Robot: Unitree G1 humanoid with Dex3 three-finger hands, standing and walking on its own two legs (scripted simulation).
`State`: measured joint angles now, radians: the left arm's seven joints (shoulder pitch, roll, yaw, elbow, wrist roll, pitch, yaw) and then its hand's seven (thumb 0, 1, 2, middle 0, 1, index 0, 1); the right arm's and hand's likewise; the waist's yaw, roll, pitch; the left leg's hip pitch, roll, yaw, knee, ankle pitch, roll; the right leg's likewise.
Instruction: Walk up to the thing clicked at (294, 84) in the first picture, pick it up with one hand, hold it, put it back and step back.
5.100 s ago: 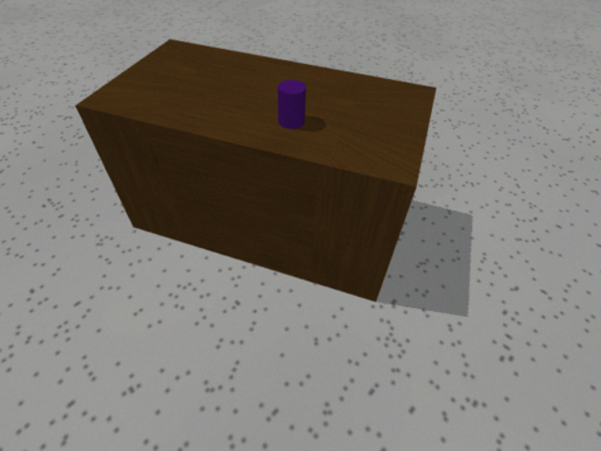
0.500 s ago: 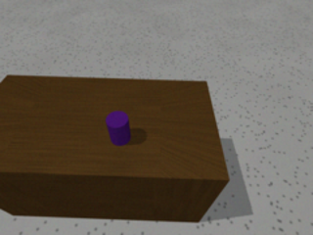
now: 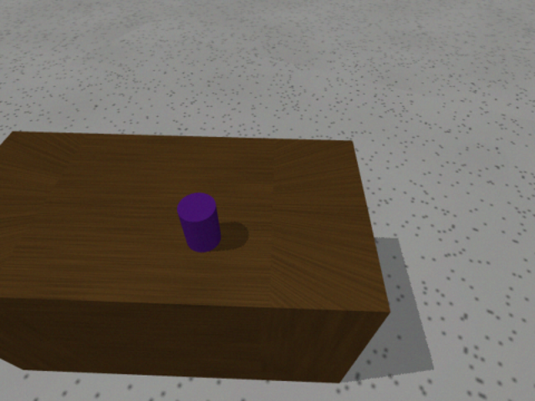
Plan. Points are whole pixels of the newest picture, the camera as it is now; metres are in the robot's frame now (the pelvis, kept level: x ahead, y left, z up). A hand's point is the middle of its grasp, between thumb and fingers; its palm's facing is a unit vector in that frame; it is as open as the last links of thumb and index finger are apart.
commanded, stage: stand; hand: left
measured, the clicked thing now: (200, 223) +0.50 +0.17 -0.12
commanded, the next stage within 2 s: go down in 1.34 s
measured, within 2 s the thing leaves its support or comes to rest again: neither
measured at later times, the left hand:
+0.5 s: hand out of the picture +0.08 +0.25 -0.16, palm faces -0.01 -0.94 -0.35, open 7.4 cm
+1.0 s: hand out of the picture +0.08 +0.25 -0.15, palm faces -0.02 -0.94 -0.35, open 7.4 cm
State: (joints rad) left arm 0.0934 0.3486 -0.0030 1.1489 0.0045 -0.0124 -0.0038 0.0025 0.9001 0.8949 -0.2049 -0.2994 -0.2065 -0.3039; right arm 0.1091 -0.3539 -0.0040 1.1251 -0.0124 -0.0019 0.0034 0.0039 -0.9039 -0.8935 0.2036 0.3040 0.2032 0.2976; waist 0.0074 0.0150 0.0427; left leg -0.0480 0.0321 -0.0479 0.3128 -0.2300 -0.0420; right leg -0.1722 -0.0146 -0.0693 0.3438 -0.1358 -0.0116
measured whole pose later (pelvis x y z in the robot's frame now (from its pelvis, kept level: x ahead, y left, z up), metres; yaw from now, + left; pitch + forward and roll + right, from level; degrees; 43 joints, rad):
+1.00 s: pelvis +0.00 +0.00 +0.00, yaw +0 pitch -2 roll +0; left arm 0.10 0.35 0.00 1.14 0.00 -0.01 -0.01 0.00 0.90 0.89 -0.21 -0.30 -0.21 -0.30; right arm 0.13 -0.35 0.00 1.11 -0.01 0.00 0.00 0.00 -0.90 -0.89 0.20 0.30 0.20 0.30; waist 0.00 0.01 0.04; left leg -0.04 0.04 -0.04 0.31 -0.24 -0.04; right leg -0.17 -0.01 -0.06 0.34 -0.14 -0.01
